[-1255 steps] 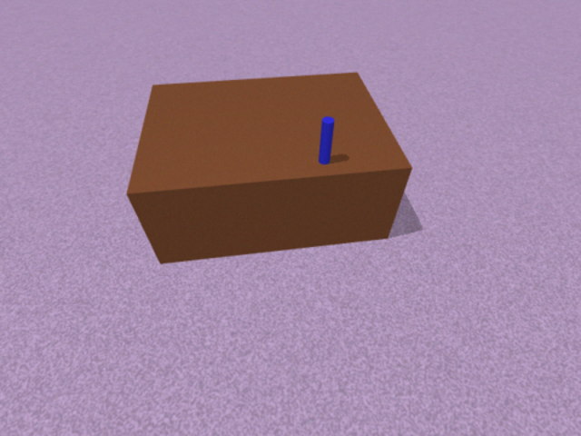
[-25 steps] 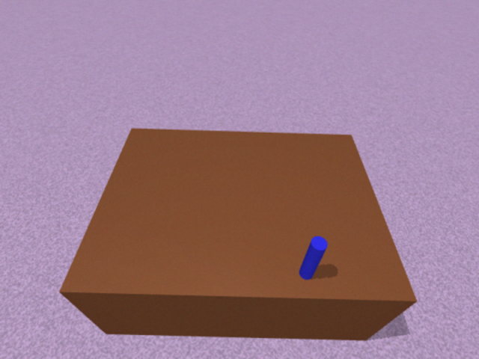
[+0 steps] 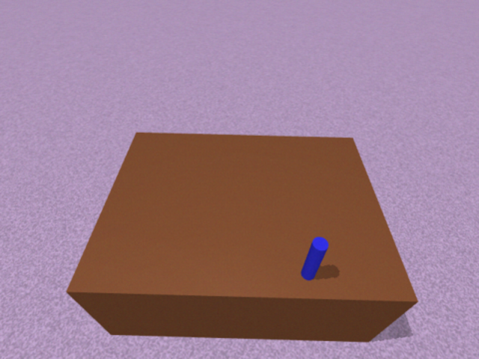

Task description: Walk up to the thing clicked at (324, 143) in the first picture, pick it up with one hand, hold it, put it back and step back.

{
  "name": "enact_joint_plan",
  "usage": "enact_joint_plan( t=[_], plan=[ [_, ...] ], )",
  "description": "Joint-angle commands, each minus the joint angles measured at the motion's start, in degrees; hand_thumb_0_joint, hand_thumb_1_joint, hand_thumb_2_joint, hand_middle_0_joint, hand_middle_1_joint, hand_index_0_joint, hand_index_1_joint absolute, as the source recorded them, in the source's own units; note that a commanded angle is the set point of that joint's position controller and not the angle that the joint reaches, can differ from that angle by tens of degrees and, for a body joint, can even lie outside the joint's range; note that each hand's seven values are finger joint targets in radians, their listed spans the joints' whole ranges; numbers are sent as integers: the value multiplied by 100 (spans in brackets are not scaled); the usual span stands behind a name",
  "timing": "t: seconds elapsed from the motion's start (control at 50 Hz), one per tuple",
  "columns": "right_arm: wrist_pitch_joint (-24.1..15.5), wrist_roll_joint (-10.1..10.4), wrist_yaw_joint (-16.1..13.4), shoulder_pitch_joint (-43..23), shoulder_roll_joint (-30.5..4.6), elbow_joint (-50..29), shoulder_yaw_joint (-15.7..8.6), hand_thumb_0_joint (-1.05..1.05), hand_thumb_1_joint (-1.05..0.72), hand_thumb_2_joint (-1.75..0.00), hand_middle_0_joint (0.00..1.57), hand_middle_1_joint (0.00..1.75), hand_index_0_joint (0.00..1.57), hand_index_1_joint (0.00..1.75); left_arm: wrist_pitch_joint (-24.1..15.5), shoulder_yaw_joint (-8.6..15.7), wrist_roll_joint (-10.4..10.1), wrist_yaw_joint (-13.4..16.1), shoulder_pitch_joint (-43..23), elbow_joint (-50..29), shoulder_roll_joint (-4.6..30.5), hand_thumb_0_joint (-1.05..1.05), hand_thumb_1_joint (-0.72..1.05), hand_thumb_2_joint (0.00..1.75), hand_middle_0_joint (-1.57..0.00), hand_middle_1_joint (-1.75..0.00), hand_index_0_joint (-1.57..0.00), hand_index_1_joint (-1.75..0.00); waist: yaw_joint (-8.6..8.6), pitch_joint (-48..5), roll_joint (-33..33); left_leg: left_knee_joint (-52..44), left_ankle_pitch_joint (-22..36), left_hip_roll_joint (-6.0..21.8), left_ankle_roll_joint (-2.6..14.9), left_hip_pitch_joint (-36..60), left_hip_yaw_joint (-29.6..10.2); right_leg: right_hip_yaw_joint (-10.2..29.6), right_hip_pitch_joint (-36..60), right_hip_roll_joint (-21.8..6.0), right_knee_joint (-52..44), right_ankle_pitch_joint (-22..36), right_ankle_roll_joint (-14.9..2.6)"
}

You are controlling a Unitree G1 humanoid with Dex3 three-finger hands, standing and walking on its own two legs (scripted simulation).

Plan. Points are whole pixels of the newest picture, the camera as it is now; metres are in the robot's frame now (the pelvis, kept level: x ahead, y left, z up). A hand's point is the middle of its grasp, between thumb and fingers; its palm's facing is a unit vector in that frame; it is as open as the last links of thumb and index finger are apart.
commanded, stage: stand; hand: right
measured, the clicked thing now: (313, 259) +0.43 -0.21 -0.27
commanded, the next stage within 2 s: none
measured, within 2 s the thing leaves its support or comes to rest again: neither
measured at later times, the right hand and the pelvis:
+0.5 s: hand out of the picture +0.07 -0.25 -0.16, palm faces -0.04 +0.94 -0.35, open 8.4 cm; pelvis +0.01 +0.00 +0.00, yaw +0 degrees
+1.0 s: hand out of the picture +0.09 -0.25 -0.15, palm faces -0.04 +0.94 -0.35, open 7.4 cm; pelvis +0.02 +0.00 +0.00, yaw +1 degrees
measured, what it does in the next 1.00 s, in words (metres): stands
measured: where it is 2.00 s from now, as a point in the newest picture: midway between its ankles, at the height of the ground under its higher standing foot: outside the picture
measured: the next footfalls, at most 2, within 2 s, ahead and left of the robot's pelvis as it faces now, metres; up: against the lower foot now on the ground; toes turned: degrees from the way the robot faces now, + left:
none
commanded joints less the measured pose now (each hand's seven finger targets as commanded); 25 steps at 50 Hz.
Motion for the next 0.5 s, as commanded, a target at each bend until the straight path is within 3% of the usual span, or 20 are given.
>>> enact_joint_plan(
  t=[0.0, 0.04, 0.18, 0.34, 0.48],
  plan=[
    [-108, -20, -91, -154, -1232, -298, -222, 0, 42, -19, 20, 20, 20, 20, -134, 224, -6, 78, -324, -356, 1134, 0, 90, 90, -20, -30, -20, -30, -47, -23, 54, -522, 46, 436, 279, -554, -432, 649, 161, -502, -520, -259, -127],
    [-100, -16, -84, -156, -1206, -297, -220, 0, 26, -35, 20, 30, 20, 30, -134, 235, -10, 76, -342, -329, 1187, 0, 90, 90, -20, -30, -20, -30, -68, -46, -28, -539, 26, 432, 280, -546, -427, 669, 188, -521, -525, -360, -138],
    [-109, -6, -83, -211, -1258, -265, -201, 0, -30, -90, 20, 30, 20, 30, -159, 210, -18, 82, -360, -341, 1134, 0, 90, 90, -20, -30, -20, -30, -70, -211, 102, -511, 445, 487, 282, -439, -421, 597, 384, -554, -443, 316, -136],
    [-91, 2, -66, -243, -1252, -249, -191, 0, -90, -90, 20, 30, 20, 30, -146, 208, -34, 68, -339, -301, 1147, 0, 90, 90, -20, -30, -20, -30, -42, -35, 35, -593, 232, 458, 268, -570, -434, 568, 349, -532, -512, -97, -109],
    [-112, 4, -62, -286, -1318, -262, -209, 0, -90, -90, 20, 30, 20, 30, -156, 224, -39, 60, -402, -333, 1142, 0, 90, 90, -20, -30, -20, -30, -54, -141, 133, -591, 365, 487, 271, -539, -442, 566, 491, -563, -473, 217, -123]
  ],
)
